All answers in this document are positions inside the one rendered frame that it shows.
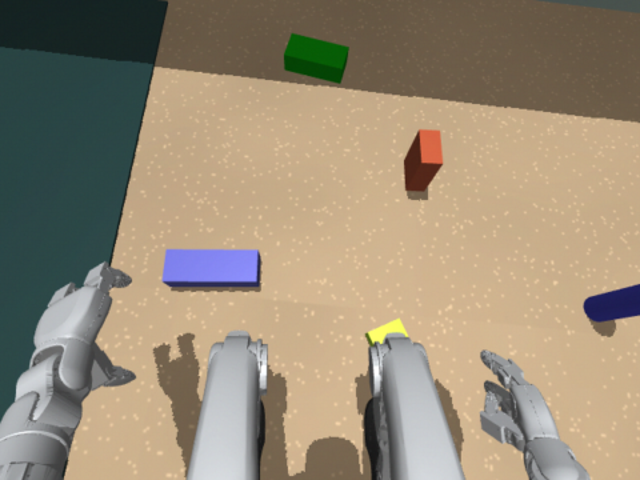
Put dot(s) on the left robot hand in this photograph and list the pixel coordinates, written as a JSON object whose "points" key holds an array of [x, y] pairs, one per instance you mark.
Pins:
{"points": [[79, 313]]}

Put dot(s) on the right robot hand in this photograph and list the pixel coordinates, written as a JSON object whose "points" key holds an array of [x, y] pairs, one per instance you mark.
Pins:
{"points": [[524, 414]]}

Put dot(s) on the left robot arm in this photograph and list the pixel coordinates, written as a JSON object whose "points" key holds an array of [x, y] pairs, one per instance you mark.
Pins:
{"points": [[37, 430]]}

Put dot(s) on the right robot foot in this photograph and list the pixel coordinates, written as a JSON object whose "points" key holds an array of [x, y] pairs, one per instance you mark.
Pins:
{"points": [[371, 441]]}

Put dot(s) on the right robot arm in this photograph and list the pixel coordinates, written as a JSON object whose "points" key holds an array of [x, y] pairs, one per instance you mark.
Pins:
{"points": [[551, 459]]}

